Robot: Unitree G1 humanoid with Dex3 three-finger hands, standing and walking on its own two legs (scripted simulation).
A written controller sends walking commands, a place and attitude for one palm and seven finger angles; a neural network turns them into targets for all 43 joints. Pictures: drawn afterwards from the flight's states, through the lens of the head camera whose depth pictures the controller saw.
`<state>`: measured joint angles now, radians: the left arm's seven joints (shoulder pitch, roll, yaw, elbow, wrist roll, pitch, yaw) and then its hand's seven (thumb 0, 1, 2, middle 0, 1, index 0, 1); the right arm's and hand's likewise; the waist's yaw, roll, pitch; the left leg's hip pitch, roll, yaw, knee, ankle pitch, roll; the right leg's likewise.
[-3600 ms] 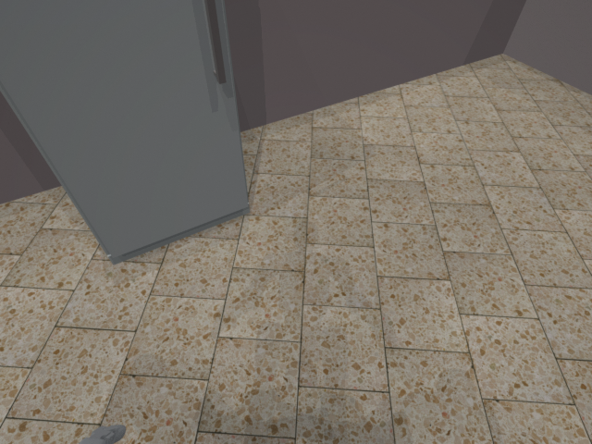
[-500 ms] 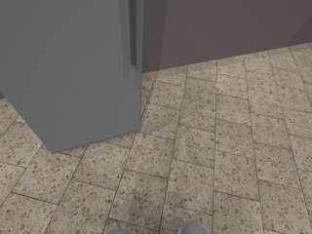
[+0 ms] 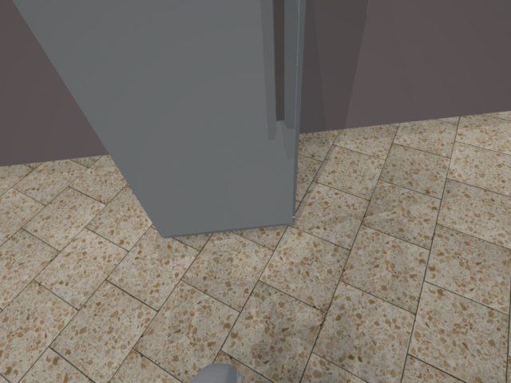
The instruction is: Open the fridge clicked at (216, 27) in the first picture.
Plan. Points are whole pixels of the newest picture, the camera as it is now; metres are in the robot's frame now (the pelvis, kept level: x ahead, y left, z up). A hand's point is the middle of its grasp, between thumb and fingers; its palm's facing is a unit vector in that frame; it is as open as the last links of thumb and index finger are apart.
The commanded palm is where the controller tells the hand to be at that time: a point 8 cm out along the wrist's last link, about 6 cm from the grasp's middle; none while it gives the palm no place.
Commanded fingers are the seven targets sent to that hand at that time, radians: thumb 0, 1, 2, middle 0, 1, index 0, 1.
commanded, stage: turn to face it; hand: right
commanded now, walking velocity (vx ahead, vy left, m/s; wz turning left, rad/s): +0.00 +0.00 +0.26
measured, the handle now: (277, 28) +0.77 -0.01 +0.16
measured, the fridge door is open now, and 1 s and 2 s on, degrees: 0 0 0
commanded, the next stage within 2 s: take the last steps up to it in 0.06 s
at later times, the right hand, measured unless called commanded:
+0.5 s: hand out of the picture +0.07 -0.15 -0.17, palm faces -0.09 +0.97 -0.21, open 7.3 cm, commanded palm none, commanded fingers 0.00 -0.90 -0.90 0.20 0.30 0.20 0.30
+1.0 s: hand (354, 328) +0.25 -0.16 -0.17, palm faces -0.13 +0.97 -0.18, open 7.3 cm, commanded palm none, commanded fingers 0.00 -0.90 -0.90 0.20 0.30 0.20 0.30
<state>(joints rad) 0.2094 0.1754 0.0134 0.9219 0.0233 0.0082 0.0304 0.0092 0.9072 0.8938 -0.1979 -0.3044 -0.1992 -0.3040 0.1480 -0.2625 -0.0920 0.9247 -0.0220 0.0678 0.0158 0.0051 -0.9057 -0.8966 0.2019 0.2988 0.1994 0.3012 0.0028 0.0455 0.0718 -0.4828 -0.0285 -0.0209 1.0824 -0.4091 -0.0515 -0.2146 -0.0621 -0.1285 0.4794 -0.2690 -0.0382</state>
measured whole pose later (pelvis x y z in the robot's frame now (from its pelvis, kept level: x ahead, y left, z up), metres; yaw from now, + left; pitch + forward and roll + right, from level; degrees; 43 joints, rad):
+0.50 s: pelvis +0.02 +0.03 +0.00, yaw +7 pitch -1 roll +1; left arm 0.31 0.20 0.06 1.07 0.03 0.03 -0.01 0.01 0.91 0.89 -0.20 -0.30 -0.20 -0.30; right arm 0.29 -0.16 -0.05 1.05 -0.02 -0.03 -0.01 0.00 -0.93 -0.90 0.20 0.30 0.20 0.30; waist 0.03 -0.03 0.02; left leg -0.09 -0.01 0.09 0.39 -0.29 0.02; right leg -0.47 -0.13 -0.10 0.94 -0.33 0.05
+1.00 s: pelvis +0.17 +0.02 +0.00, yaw +9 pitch -1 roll +0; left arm 0.37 0.11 0.03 1.12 0.02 -0.05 0.02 0.01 0.92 0.89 -0.20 -0.30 -0.20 -0.30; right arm 0.20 -0.18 -0.07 1.06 -0.03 0.00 0.00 0.01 -0.93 -0.90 0.20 0.30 0.20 0.30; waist 0.02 0.02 0.04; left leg -0.48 0.11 0.08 0.80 -0.24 -0.02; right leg -0.08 -0.04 -0.20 0.34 -0.25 -0.02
